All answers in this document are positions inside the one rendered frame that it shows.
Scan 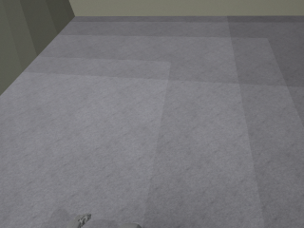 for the left robot hand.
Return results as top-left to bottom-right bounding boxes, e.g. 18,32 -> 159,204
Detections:
66,213 -> 91,228

